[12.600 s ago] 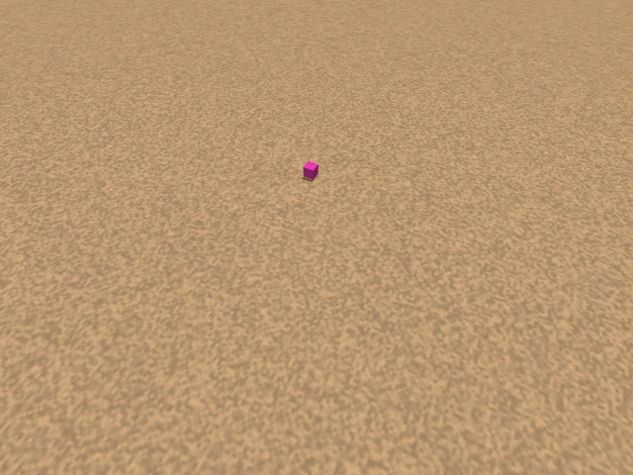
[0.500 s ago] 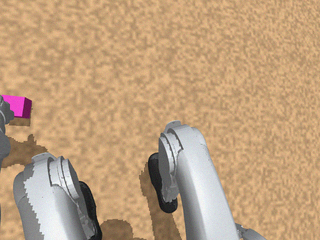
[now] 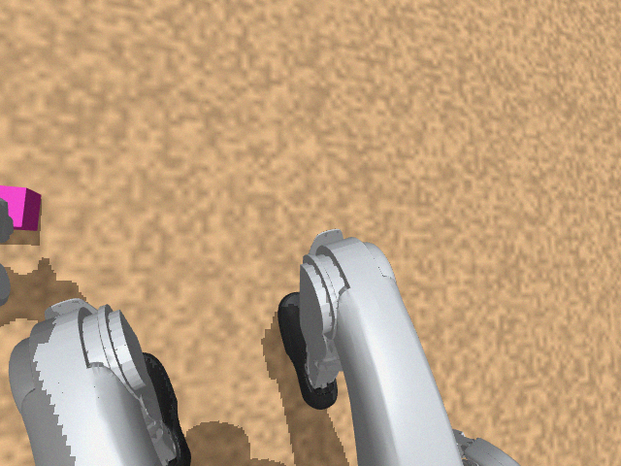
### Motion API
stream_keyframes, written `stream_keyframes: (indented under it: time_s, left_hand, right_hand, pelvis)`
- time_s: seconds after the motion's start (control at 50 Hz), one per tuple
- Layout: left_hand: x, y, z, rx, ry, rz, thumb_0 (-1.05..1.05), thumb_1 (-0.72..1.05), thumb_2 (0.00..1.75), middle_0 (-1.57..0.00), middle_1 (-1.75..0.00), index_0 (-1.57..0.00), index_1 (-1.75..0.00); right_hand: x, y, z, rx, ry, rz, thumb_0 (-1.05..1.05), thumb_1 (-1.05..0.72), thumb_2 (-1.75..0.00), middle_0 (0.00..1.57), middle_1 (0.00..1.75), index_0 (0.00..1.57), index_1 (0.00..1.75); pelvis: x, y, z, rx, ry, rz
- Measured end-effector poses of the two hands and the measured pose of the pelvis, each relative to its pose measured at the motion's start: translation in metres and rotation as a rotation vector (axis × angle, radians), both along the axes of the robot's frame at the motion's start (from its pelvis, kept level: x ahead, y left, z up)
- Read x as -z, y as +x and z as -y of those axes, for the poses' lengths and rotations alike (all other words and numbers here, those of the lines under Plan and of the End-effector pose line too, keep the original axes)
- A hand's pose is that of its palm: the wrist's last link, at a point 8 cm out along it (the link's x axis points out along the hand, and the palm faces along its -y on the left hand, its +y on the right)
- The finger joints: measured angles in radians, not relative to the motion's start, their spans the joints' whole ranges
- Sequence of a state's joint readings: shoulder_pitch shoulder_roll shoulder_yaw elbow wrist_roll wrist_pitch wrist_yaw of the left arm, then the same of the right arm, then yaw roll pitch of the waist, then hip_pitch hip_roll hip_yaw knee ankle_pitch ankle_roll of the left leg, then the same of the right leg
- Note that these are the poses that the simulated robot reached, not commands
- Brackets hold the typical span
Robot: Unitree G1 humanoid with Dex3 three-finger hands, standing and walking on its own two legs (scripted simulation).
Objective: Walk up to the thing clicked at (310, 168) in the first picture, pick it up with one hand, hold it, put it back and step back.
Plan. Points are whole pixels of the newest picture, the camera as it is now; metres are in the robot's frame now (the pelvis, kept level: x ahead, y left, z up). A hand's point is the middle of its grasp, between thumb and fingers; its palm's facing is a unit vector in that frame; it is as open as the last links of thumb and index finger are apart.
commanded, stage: rise first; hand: left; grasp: from above
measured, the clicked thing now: (9, 208) +0.46 +0.29 -0.31
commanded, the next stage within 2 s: none
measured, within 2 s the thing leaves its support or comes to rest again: neither
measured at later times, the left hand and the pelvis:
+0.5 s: hand out of the picture +0.42 +0.32 -0.20, palm faces +0.02 -0.47 -0.88, open 13.1 cm; pelvis +0.00 +0.00 +0.00, yaw +0 degrees
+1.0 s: hand out of the picture +0.42 +0.32 -0.21, palm faces +0.02 -0.46 -0.89, open 12.9 cm; pelvis +0.00 +0.00 +0.00, yaw +0 degrees
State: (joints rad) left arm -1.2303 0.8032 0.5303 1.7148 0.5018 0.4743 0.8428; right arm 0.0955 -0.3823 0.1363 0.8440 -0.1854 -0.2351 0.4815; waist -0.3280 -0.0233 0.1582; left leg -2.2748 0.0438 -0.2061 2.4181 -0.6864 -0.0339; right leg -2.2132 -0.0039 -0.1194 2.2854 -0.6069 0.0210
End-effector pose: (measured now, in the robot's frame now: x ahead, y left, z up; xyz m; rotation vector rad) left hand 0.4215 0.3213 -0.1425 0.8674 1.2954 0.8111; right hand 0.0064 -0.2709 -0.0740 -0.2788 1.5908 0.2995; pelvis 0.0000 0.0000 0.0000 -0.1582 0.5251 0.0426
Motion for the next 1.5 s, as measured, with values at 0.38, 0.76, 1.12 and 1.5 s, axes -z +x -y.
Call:
stream_keyframes:
  time_s: [0.38,0.76,1.12,1.5]
  left_hand:
    - [0.0036,-0.0038,-0.0043,0.004,-0.009,-0.006,0.00,-0.35,0.86,-0.25,-0.86,-0.23,-0.89]
    - [0.0040,-0.0055,-0.0065,0.015,0.004,-0.011,0.00,-0.33,0.84,-0.28,-0.82,-0.26,-0.86]
    - [0.0046,-0.0036,-0.0055,0.004,0.000,-0.002,0.00,-0.31,0.84,-0.30,-0.80,-0.27,-0.84]
    - [0.0056,-0.0048,-0.0007,0.009,0.001,-0.007,0.00,-0.29,0.82,-0.33,-0.76,-0.30,-0.81]
  right_hand:
    - [0.0028,0.0024,-0.0055,-0.017,0.024,0.004,0.00,-0.94,-0.91,0.19,0.30,0.19,0.30]
    - [0.0023,0.0013,-0.0031,-0.018,0.021,0.005,0.00,-0.94,-0.91,0.19,0.30,0.19,0.30]
    - [0.0009,-0.0003,-0.0041,-0.023,0.017,0.009,0.00,-0.93,-0.91,0.19,0.30,0.19,0.30]
    - [-0.0016,-0.0060,-0.0040,-0.029,0.024,0.003,0.00,-0.93,-0.91,0.19,0.30,0.19,0.30]
  pelvis:
    - [0.0023,-0.0003,-0.0009,-0.001,-0.003,0.004]
    - [0.0030,0.0001,-0.0006,0.001,-0.003,0.008]
    - [0.0040,-0.0002,-0.0016,0.000,-0.007,0.016]
    - [0.0044,-0.0006,-0.0007,-0.001,-0.005,0.024]
